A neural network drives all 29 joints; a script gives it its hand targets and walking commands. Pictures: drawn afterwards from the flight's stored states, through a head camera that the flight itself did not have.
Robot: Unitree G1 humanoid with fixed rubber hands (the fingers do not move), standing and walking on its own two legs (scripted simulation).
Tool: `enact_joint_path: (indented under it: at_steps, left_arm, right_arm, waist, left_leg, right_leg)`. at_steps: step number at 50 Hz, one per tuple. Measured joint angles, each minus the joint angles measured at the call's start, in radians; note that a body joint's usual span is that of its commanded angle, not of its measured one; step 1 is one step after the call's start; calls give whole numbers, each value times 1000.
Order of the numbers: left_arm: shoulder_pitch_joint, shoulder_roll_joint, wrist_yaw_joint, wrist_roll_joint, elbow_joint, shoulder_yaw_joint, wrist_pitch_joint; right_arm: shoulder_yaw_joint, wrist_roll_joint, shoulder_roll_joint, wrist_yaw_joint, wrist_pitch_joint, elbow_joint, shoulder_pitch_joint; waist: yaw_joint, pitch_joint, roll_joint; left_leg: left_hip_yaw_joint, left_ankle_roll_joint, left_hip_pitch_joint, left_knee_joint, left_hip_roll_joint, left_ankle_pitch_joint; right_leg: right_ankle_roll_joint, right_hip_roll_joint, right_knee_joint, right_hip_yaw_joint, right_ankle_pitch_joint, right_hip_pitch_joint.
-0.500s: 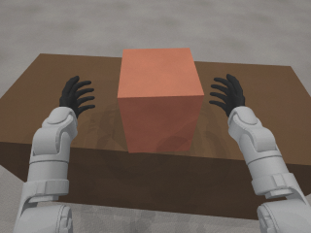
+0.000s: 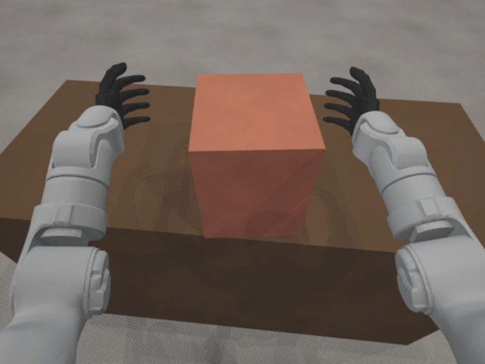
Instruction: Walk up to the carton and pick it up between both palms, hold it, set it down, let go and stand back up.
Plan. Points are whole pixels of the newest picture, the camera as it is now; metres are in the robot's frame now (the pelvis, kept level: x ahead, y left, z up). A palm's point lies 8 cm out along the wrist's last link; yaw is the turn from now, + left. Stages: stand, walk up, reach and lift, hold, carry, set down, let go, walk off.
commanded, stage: reach and lift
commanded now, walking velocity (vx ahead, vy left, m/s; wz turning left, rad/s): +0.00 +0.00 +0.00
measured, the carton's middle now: (251, 159) +0.49 +0.00 +0.05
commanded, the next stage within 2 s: none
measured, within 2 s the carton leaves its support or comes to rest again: neither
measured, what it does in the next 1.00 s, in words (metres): stands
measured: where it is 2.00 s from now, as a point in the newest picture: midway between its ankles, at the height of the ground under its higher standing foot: outside the picture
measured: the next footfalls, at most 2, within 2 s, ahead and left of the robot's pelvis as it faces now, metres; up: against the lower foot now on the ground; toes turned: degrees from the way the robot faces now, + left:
none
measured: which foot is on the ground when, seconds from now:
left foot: down 0.00-1.00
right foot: down 0.00-1.00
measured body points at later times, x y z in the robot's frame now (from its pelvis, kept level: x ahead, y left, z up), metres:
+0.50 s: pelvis +0.02 +0.00 +0.00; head +0.06 +0.01 +0.45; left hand +0.48 +0.22 +0.15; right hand +0.48 -0.15 +0.14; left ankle +0.01 +0.13 -0.74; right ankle +0.01 -0.10 -0.74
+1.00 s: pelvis +0.01 +0.00 -0.01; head +0.07 +0.01 +0.44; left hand +0.46 +0.20 +0.08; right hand +0.47 -0.15 +0.08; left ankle +0.01 +0.13 -0.74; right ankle +0.01 -0.10 -0.74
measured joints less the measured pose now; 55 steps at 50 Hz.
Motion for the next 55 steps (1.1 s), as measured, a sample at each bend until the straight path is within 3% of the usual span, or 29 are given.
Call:
enact_joint_path:
  at_steps: [11,17,25,36,44,55]
  left_arm:
    - [-94,2,6,2,124,-19,-45]
    - [-78,-18,-11,36,154,11,-95]
    - [32,-79,-26,97,188,44,-227]
    - [147,-185,-11,168,275,88,-421]
    - [127,-205,7,162,389,73,-548]
    - [39,-202,-1,146,516,59,-626]
  right_arm:
    - [6,6,0,3,-25,130,-102]
    - [15,-14,15,-12,-63,142,-87]
    - [-21,-107,84,-26,-157,122,33]
    - [-124,-245,173,-21,-310,144,156]
    - [-137,-258,167,8,-391,237,144]
    - [-130,-259,164,6,-413,312,84]
  waist:
    - [3,-24,4]
    - [2,-22,7]
    - [-6,-29,9]
    - [10,-56,8]
    - [21,-108,12]
    - [21,-130,12]
  left_leg:
    - [-9,-4,-29,13,4,-14]
    - [-14,-5,-26,10,3,-18]
    - [-22,-6,-35,8,-1,-22]
    - [-18,-4,-110,43,2,-33]
    - [-20,-4,-200,95,9,-48]
    - [-22,0,-233,110,2,-43]
  right_leg:
    - [-1,5,-9,-8,-4,-16]
    - [1,4,-15,-12,-9,-9]
    - [2,1,-21,-20,-15,-13]
    - [3,2,12,-15,-22,-90]
    - [2,6,61,-16,-35,-178]
    - [3,-3,101,-17,-44,-222]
